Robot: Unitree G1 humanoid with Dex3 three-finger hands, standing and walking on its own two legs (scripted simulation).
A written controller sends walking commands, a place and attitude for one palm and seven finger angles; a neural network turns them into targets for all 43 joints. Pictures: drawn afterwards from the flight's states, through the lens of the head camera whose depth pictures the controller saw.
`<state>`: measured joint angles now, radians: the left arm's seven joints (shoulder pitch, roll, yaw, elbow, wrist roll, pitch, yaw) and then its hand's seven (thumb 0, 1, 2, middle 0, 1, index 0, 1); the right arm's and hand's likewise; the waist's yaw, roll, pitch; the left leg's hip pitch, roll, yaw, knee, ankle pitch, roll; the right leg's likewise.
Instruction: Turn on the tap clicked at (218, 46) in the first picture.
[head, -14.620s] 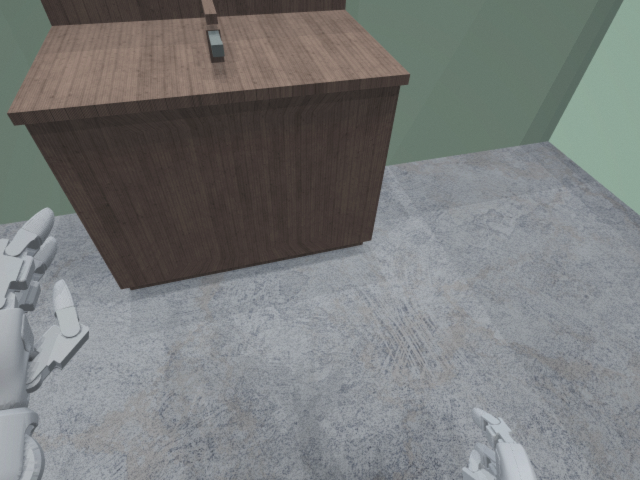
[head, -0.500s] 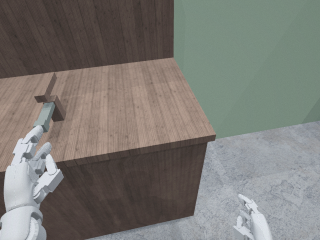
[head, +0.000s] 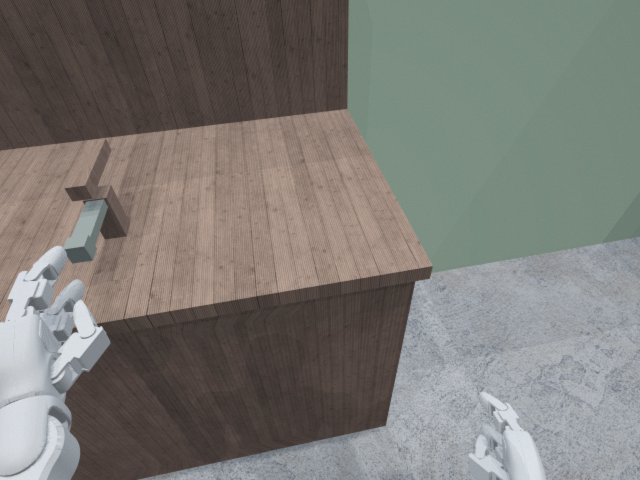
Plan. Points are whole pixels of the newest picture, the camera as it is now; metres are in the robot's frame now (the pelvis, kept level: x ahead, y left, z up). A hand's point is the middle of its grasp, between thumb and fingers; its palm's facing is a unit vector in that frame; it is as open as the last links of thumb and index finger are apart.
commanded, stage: reach beside the lever's end, fingers flat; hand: left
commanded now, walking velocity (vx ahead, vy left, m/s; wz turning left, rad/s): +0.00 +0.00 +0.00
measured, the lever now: (80, 249) +0.35 +0.40 +0.11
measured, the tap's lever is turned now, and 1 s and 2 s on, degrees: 0 0 0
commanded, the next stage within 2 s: none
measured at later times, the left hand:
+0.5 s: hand (86, 308) +0.24 +0.30 +0.13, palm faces +0.55 -0.83 -0.10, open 7.5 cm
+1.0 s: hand (61, 294) +0.26 +0.36 +0.12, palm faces +0.58 -0.81 -0.09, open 7.6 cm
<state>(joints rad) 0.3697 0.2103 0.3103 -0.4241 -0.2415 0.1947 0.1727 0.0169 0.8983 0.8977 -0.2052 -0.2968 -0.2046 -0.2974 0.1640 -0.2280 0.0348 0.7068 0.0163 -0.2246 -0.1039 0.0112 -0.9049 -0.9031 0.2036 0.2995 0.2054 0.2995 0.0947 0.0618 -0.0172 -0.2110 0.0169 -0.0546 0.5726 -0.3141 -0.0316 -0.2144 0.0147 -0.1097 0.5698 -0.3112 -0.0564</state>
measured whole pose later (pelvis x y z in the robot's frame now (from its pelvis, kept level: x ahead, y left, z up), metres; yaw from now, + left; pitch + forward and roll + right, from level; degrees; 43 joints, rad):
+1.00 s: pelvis +0.00 +0.02 +0.00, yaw -1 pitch +2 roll +0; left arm 0.04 0.37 0.56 0.16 -0.27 0.04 -0.01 0.02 0.90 0.90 -0.18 -0.22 -0.18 -0.22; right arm 0.21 -0.26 0.01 0.72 0.03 -0.20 -0.13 0.01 -0.90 -0.90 0.20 0.30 0.21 0.30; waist 0.06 0.04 -0.03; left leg -0.31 0.00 -0.03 0.61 -0.33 -0.01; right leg -0.32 0.00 -0.08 0.60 -0.31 -0.03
